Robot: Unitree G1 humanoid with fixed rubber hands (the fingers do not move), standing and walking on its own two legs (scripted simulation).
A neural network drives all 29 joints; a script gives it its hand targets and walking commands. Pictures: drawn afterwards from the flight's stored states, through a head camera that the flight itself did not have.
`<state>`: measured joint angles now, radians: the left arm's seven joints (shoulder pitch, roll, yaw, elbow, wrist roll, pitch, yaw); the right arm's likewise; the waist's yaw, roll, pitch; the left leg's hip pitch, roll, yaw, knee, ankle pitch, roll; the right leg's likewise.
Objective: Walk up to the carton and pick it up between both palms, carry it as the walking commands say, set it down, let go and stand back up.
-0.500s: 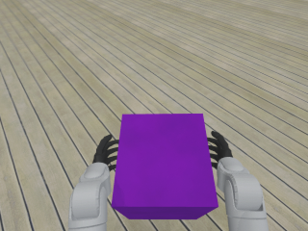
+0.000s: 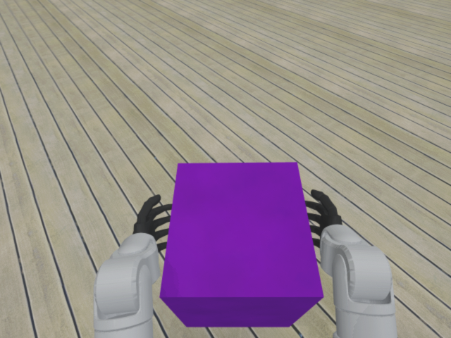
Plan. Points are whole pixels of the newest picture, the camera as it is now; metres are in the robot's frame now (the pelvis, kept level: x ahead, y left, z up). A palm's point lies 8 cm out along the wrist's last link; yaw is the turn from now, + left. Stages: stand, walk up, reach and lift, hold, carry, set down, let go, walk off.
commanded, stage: carry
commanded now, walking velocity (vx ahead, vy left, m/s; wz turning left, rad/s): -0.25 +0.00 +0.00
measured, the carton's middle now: (237, 251) +0.28 +0.01 +0.02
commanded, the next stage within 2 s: none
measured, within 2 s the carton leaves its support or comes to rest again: neither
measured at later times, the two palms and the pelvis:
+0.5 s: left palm out of the picture +0.12 +0.19 +0.08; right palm (327, 327) +0.14 -0.10 +0.09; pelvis -0.14 +0.03 +0.01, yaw +2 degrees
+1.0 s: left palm out of the picture +0.01 +0.14 +0.10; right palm out of the picture +0.00 -0.15 +0.10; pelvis -0.26 +0.01 +0.00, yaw +1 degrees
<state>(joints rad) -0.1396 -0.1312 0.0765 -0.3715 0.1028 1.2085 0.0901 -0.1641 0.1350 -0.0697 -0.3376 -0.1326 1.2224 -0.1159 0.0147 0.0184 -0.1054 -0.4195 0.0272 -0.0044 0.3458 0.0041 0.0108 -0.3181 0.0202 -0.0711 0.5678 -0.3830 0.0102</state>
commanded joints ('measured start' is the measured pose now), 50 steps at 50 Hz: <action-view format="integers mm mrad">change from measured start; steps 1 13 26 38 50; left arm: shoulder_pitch -379 -377 -541 -474 -414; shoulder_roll -915 -891 -976 -918 -913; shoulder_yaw -686 -618 -734 -658 -610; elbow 6 -16 -52 14 57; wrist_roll -397 -354 -441 -398 -345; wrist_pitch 20 15 13 33 36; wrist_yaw -243 -246 -255 -273 -239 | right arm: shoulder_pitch -365 -493 -490 -495 -513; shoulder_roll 884 937 962 919 921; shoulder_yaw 663 735 638 656 679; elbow -55 -99 -79 -61 -8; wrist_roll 398 481 440 401 458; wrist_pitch -4 7 -8 9 37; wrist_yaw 264 252 269 252 283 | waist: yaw -29 -7 -16 -15 0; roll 116 -230 136 -231 -10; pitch -283 -263 -226 -173 -220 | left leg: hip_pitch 228 -29 367 51 286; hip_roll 179 -37 242 38 145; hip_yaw -155 55 -33 68 -13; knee -32 369 -6 77 38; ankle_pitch -49 -466 516 -297 -103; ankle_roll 65 -57 135 -46 -29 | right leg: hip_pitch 189 301 -170 161 52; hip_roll -58 -308 -27 -339 -171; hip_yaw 42 165 39 305 107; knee -354 -245 356 -422 -192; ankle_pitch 87 722 -63 -14 296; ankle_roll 1 -189 23 -90 -41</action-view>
